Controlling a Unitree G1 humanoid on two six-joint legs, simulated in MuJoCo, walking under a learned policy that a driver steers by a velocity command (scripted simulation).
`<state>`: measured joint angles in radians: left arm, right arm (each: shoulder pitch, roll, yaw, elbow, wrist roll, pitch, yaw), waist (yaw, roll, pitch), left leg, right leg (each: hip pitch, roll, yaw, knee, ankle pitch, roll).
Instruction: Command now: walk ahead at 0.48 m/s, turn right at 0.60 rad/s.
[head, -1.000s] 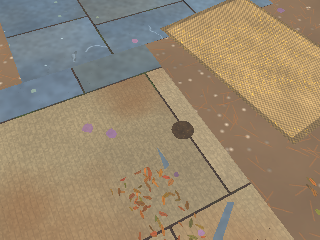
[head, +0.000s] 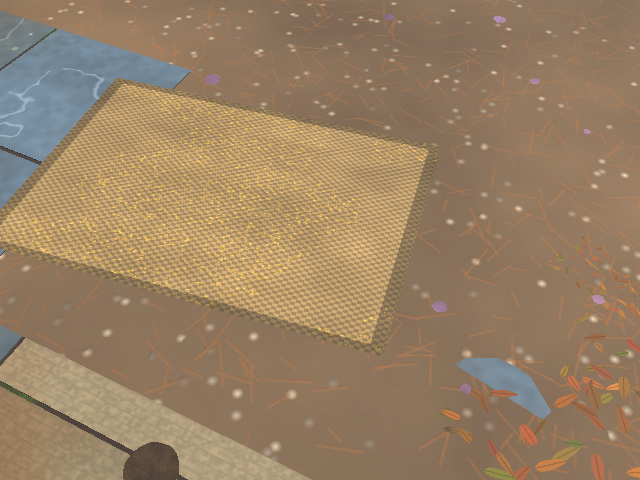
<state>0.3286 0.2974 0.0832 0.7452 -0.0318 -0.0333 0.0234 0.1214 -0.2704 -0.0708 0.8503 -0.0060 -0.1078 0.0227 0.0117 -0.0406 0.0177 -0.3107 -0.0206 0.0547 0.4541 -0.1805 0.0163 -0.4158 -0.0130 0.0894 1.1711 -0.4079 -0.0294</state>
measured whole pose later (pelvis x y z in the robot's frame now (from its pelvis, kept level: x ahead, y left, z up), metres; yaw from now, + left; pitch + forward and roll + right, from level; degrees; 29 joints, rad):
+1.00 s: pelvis +0.56 -0.14 +0.00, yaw -33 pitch +1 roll +1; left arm 0.32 0.30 0.06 0.70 -0.02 -0.03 0.01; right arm 0.20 -0.28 -0.06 0.76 -0.01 -0.10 0.03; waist 0.00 -0.04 0.01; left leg -0.33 -0.04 0.02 0.48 -0.18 0.03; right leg -0.43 0.02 0.10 1.18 -0.40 -0.02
